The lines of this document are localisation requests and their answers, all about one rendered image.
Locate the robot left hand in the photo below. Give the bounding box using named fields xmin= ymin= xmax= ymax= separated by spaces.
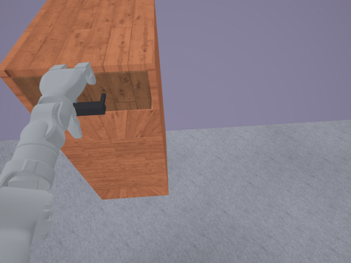
xmin=39 ymin=62 xmax=96 ymax=139

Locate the left robot upper arm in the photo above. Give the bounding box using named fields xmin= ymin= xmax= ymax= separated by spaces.
xmin=0 ymin=186 xmax=54 ymax=263

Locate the robot left forearm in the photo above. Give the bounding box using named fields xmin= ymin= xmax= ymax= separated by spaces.
xmin=0 ymin=93 xmax=73 ymax=191

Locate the drawer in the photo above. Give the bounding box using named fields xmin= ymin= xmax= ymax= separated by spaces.
xmin=12 ymin=70 xmax=152 ymax=111

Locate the handle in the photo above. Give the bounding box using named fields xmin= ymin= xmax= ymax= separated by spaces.
xmin=73 ymin=93 xmax=106 ymax=116

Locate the cabinet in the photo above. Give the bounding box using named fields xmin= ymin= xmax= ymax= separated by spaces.
xmin=0 ymin=0 xmax=169 ymax=199

